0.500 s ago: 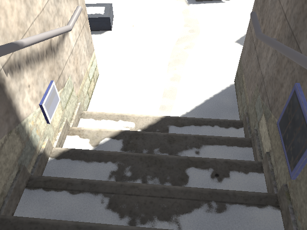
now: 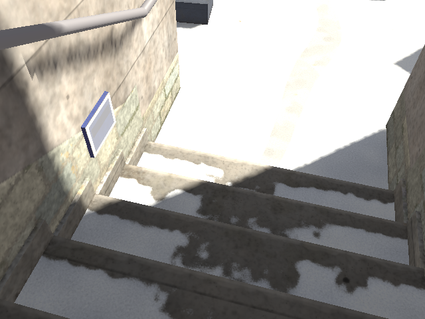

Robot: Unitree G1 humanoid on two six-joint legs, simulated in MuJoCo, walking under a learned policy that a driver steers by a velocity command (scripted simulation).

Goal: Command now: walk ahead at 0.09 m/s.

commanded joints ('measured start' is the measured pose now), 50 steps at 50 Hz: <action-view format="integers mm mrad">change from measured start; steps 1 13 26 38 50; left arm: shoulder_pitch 65 215 -283 -339 -228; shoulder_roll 123 8 38 123 197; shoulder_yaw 13 -18 44 107 120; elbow -27 -32 -292 -412 -384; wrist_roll -17 -109 -18 -38 -12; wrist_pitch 9 37 45 24 -21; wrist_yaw -11 -79 7 -78 -61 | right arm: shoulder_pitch -5 248 559 368 320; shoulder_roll -99 -151 -29 -106 -25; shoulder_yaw -12 -18 -63 -91 -86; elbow -21 86 119 27 -98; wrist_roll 11 47 17 15 31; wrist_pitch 12 -47 -88 -75 -74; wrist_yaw -5 38 -161 -187 -127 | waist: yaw -33 -43 -311 -178 -216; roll -74 20 -3 65 -126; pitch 147 73 89 54 -10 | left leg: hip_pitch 157 237 735 462 18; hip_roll -1 218 230 275 -99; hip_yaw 16 -95 -50 180 25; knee -145 -293 -399 -289 788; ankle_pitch -38 -466 -899 -956 -604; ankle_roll -1 190 243 98 -23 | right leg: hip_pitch -178 -277 -721 -61 -262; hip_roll -271 -147 -175 -109 -273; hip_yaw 331 139 48 -81 313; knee -176 777 6 -456 -584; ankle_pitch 351 -132 503 587 630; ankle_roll -174 198 28 -85 -280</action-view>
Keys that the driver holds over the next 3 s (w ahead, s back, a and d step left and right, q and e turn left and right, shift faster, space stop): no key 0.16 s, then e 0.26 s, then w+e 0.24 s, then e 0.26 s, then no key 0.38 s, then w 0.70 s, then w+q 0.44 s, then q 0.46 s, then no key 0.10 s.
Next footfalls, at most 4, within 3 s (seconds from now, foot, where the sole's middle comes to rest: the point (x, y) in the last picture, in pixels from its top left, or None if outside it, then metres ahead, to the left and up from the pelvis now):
0.10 left None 0.23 0.17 -0.86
0.38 right None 0.11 -0.07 -0.75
0.80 right None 0.20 -0.15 -0.86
1.20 left None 0.29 0.04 -0.86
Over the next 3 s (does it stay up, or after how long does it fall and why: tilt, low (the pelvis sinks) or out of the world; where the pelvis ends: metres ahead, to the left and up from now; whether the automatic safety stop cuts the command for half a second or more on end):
stays up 0.78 -0.28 -0.40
